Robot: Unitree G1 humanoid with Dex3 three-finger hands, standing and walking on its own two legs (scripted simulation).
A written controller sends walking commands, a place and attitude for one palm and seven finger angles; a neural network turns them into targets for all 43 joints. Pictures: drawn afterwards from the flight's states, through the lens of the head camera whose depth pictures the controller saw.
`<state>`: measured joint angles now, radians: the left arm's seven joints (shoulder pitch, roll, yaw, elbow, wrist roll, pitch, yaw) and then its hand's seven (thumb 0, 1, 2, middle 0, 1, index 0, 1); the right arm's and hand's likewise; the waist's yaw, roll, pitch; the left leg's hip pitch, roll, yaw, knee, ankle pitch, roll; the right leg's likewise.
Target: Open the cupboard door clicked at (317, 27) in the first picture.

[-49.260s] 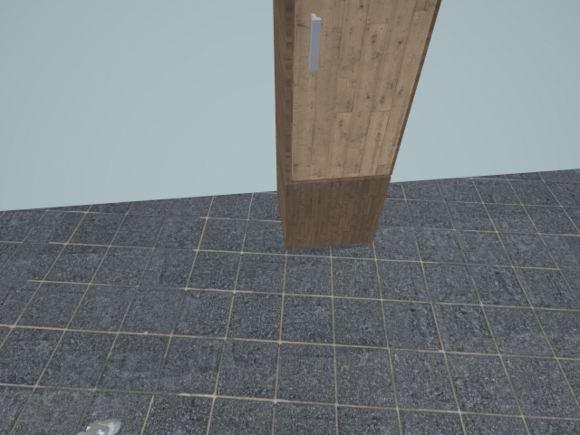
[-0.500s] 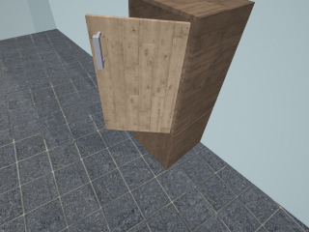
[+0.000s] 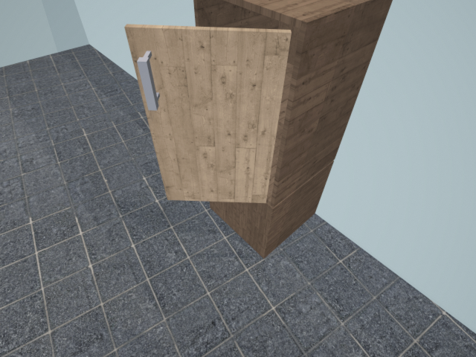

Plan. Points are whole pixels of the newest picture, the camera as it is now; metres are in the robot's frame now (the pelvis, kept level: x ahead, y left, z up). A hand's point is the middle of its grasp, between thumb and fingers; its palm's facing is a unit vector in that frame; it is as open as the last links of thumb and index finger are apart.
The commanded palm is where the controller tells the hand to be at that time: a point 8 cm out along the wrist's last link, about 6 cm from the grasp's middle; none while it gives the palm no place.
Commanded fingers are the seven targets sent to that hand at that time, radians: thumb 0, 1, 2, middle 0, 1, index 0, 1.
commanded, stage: come to a stop and stand still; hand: left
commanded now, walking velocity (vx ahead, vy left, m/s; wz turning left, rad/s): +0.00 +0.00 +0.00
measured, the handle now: (150, 81) +0.66 +0.26 +0.14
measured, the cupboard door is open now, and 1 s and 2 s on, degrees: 46 46 46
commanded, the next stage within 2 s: look again from close up in 0.60 s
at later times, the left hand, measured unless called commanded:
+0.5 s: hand out of the picture +0.02 +0.16 -0.18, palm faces +0.04 -0.99 -0.16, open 7.3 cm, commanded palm none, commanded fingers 0.00 0.90 0.90 -0.20 -0.30 -0.20 -0.30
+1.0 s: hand out of the picture +0.03 +0.16 -0.18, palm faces +0.03 -0.99 -0.15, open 7.3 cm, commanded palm none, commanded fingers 0.00 0.90 0.90 -0.20 -0.30 -0.20 -0.30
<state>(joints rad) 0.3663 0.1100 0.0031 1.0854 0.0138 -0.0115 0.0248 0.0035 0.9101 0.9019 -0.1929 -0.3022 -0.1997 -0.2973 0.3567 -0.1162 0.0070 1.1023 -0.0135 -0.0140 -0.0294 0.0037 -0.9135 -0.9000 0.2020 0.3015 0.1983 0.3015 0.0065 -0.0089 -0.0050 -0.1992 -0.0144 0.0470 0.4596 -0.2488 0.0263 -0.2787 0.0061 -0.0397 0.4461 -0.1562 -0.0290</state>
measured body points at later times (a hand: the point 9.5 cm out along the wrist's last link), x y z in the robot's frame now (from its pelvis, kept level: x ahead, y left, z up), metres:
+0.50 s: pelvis +0.03 +0.00 +0.00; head +0.03 +0.01 +0.45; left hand +0.02 +0.21 -0.16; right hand +0.02 -0.20 -0.16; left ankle +0.00 +0.10 -0.74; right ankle +0.05 -0.10 -0.74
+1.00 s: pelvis +0.04 +0.00 +0.00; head +0.05 +0.01 +0.45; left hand +0.03 +0.21 -0.16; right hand +0.03 -0.20 -0.16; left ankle +0.00 +0.10 -0.74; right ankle +0.05 -0.10 -0.74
